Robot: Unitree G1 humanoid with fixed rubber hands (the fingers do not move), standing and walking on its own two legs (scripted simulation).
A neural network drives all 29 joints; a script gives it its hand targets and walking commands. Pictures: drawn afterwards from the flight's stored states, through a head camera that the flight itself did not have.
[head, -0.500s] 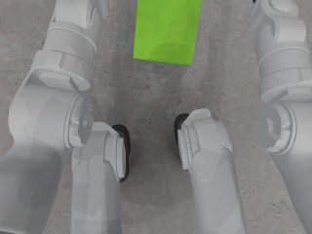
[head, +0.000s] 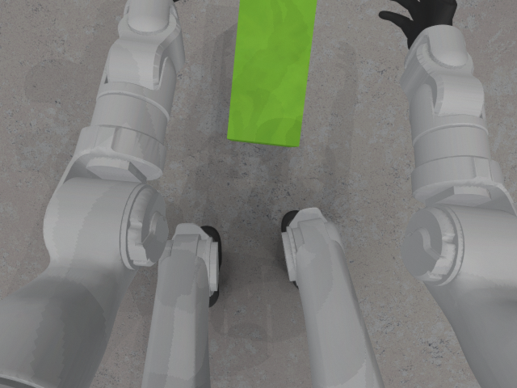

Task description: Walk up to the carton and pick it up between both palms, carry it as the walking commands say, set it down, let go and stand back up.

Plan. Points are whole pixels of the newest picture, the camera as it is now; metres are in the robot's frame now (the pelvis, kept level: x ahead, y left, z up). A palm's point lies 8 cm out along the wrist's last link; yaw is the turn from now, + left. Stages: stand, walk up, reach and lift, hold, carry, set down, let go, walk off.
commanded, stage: set down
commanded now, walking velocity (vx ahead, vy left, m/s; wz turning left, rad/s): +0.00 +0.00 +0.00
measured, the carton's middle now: (269, 77) +0.55 -0.08 -0.44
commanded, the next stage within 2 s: let go in 0.66 s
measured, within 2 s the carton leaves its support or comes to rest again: neither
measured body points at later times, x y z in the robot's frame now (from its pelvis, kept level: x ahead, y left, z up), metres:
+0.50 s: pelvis +0.02 -0.01 +0.13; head +0.35 -0.04 +0.44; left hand +0.59 +0.05 +0.02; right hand +0.52 -0.25 +0.02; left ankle +0.09 +0.13 -0.47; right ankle +0.10 -0.12 -0.47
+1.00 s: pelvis +0.06 -0.01 +0.20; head +0.35 -0.04 +0.55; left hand +0.50 +0.09 +0.07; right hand +0.45 -0.25 +0.06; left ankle +0.09 +0.13 -0.47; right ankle +0.10 -0.12 -0.47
